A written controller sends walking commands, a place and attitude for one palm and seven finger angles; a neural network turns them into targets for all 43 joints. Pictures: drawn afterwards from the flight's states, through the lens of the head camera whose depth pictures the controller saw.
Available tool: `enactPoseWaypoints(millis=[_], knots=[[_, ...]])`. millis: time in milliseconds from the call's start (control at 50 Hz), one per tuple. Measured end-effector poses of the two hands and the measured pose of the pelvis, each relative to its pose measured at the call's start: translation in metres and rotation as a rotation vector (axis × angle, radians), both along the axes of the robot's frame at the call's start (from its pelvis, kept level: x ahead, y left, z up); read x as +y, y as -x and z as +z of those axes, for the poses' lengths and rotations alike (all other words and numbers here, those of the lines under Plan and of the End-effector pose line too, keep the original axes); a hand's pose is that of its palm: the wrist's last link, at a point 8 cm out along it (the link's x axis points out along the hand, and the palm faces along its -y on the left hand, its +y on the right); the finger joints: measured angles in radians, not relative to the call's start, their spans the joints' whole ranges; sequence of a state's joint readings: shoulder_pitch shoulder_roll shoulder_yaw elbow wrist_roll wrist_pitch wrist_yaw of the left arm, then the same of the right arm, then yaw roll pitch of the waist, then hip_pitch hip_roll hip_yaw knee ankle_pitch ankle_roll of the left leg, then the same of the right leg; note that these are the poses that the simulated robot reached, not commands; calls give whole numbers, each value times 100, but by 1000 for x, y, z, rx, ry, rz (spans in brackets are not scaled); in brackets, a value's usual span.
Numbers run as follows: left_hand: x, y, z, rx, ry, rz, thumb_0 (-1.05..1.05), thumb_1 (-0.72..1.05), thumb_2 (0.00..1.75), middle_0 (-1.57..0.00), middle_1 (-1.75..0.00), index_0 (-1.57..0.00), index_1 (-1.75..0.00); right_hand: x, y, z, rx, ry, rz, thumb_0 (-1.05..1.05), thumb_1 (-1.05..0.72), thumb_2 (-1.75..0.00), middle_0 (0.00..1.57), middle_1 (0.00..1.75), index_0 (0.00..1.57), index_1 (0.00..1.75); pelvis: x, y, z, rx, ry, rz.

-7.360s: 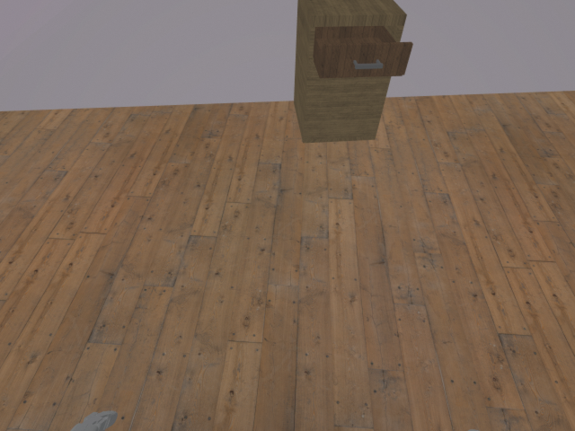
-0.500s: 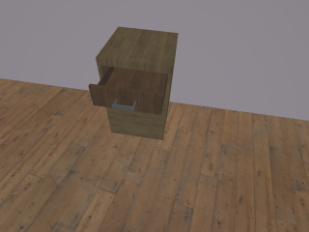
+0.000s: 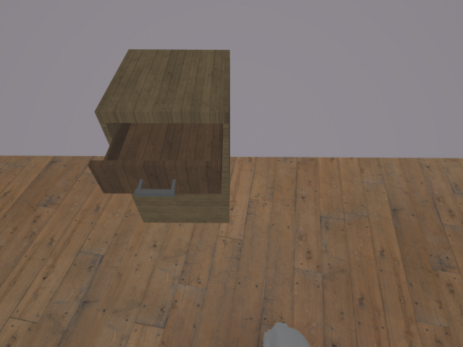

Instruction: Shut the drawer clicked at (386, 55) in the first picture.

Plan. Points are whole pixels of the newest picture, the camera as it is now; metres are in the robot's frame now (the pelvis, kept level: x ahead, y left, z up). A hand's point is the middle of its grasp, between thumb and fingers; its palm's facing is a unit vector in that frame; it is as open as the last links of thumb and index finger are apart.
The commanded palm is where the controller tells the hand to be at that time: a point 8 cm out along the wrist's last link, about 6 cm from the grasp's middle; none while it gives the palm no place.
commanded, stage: take the last steps up to it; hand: left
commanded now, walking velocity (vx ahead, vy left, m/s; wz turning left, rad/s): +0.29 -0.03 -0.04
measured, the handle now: (156, 187) +0.59 +0.23 -0.20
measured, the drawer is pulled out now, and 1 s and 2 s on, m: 0.19 0.19 0.19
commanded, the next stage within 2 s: come to a stop and stand still in 0.40 s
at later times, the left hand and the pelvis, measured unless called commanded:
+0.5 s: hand out of the picture +0.15 +0.12 -0.16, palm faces +0.08 -0.98 -0.20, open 7.3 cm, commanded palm none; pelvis +0.16 -0.05 +0.01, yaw +0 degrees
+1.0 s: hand (157, 317) +0.22 +0.16 -0.16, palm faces +0.00 -0.96 -0.30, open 7.4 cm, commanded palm none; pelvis +0.17 -0.05 +0.00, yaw -3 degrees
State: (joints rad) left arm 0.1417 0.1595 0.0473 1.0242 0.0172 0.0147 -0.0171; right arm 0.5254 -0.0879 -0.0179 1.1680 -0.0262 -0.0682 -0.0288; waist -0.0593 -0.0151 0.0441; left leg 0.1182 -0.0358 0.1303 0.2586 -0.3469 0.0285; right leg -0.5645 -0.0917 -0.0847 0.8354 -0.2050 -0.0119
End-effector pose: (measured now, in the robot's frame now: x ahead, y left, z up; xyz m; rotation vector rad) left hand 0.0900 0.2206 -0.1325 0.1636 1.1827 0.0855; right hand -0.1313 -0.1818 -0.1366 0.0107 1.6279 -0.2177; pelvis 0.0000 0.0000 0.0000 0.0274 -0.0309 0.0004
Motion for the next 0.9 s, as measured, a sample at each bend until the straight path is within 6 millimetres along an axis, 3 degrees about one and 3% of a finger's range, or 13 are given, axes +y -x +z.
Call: enactPoseWaypoints(millis=[100, 160, 260, 340, 440, 560, 640, 740, 820, 900], knots=[[-31, -80, -5, -93, -10, -53, 1, 91, 89, -20, -30, -20, -30, -17, -20, -11, 93, -34, -33, 0, -91, -90, 21, 30, 20, 30, -25, -47, -16, 7, 4, -12], [-44, -97, -6, -121, -12, -27, 1, 91, 89, -20, -30, -20, -30, -40, -58, -19, 73, -27, -20, 0, -91, -90, 21, 30, 20, 30, -39, -67, -18, -8, 14, -9], [-45, -86, 5, -52, -46, 63, -1, 94, 89, -20, -30, -20, -30, -83, -165, -17, -119, 32, 52, 0, -91, -90, 20, 30, 20, 30, -50, -95, -2, -8, 23, -1], [-38, -75, 12, 25, -77, 75, -2, 95, 89, -20, -30, -20, -30, -101, -251, -9, -283, 63, 100, 0, -92, -90, 20, 30, 20, 29, -55, -116, 6, 8, 23, 1], [-43, -58, 10, 120, -49, 110, 0, 93, 89, -20, -30, -20, -30, -102, -330, 2, -403, 66, 150, 0, -92, -90, 20, 29, 20, 29, -53, -142, 11, 20, 27, -4], [-52, -40, 2, 229, 14, 168, 0, 92, 89, -20, -30, -20, -30, -79, -393, 9, -447, 52, 216, 0, -92, -90, 20, 29, 20, 29, -41, -173, 11, 28, 35, -3], [-52, -37, -11, 306, 48, 193, 1, 91, 89, -20, -30, -20, -30, -57, -418, 6, -458, 61, 245, 0, -92, -90, 20, 30, 20, 30, -28, -192, 4, 22, 49, -2], [-47, -52, -16, 340, 60, 168, 1, 91, 89, -20, -30, -20, -30, -39, -422, 7, -430, 66, 213, -1, -92, -90, 20, 30, 20, 30, -20, -204, 5, 14, 22, -25], [-35, -74, -15, 321, 27, 117, 1, 91, 89, -20, -30, -20, -30, -46, -411, 5, -417, 89, 163, -2, -93, -90, 21, 30, 21, 30, -20, -197, 5, 22, 7, -43], [-20, -99, -7, 259, -44, 83, 1, 91, 89, -20, -30, -20, -30, -69, -385, 0, -370, 115, 134, -2, -94, -90, 21, 30, 21, 30, -29, -183, 5, 31, 9, -52]])
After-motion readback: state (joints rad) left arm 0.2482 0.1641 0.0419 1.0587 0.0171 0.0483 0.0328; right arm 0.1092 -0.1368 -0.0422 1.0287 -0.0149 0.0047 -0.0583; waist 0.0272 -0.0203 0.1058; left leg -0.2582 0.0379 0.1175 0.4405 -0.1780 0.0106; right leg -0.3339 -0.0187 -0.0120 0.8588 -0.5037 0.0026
